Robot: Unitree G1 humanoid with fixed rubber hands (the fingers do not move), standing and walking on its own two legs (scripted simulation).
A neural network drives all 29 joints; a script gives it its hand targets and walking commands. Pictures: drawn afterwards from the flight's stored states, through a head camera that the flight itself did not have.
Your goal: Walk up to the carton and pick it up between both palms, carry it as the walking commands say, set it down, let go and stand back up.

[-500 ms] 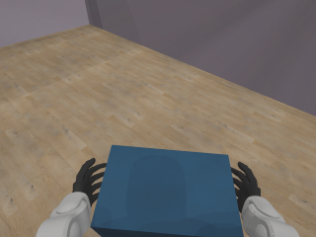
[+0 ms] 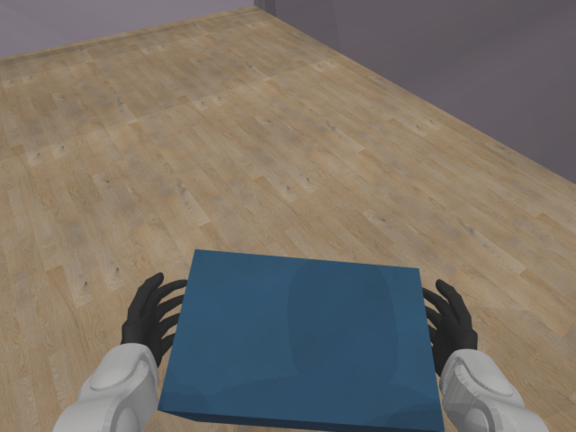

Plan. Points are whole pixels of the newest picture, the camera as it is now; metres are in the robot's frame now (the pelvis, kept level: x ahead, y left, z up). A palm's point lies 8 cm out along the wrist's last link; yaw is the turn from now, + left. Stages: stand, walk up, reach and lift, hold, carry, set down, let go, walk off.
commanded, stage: carry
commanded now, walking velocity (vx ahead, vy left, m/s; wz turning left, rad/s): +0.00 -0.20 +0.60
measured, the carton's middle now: (295, 353) +0.24 +0.00 +0.02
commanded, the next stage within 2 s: none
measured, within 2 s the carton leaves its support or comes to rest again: neither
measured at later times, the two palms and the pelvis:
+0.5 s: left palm out of the picture +0.11 +0.14 +0.06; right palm (443, 354) +0.24 -0.18 +0.05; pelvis -0.02 -0.09 +0.00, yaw +19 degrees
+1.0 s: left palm out of the picture +0.04 +0.03 +0.07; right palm (472, 317) +0.28 -0.22 +0.07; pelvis -0.01 -0.24 -0.01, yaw +41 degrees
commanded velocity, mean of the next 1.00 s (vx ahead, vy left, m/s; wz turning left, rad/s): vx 0.00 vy -0.20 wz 0.60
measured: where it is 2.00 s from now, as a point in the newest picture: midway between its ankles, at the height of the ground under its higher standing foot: outside the picture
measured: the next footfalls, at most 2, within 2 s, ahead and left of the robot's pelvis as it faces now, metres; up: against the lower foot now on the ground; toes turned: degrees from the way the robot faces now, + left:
left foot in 0.32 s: -0.01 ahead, +0.04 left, +0.00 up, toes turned +23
right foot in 0.68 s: +0.10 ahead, -0.28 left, +0.00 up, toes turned +20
